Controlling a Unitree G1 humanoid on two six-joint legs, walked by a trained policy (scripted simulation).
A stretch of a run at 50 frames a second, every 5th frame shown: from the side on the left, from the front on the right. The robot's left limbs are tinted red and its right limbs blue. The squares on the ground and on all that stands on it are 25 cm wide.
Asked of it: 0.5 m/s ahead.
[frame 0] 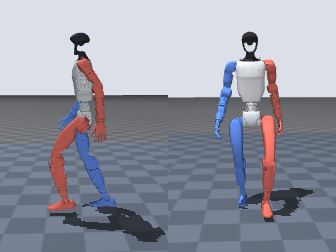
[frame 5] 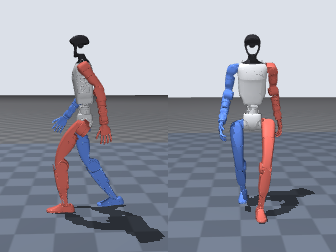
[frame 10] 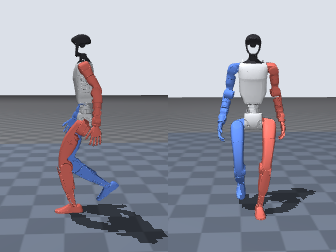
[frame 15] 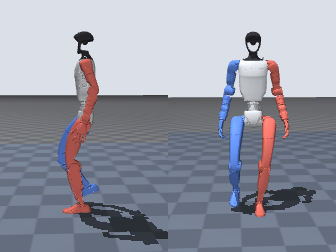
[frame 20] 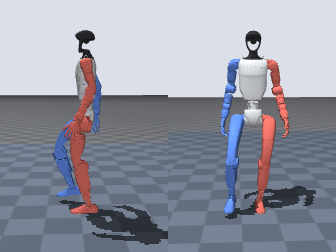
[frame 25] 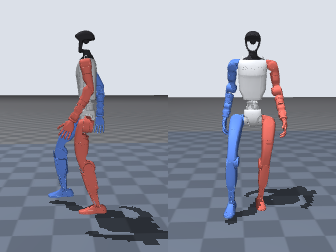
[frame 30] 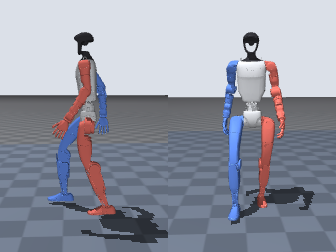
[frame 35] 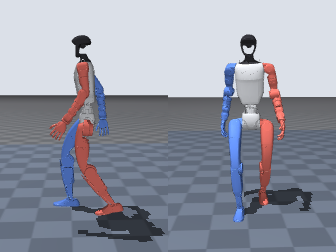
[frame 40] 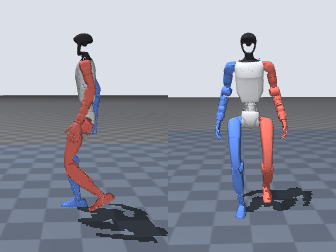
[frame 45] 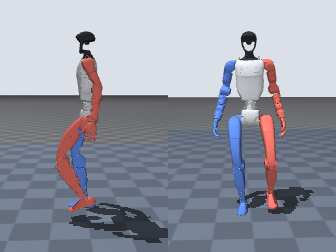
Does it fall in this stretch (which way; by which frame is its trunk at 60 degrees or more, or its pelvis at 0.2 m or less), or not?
no
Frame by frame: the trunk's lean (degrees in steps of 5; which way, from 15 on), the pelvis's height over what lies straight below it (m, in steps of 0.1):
0: 5, 0.8
5: 5, 0.7
10: 5, 0.8
15: 0, 0.8
20: 0, 0.8
25: 0, 0.8
30: 5, 0.8
35: 5, 0.8
40: 5, 0.8
45: 5, 0.8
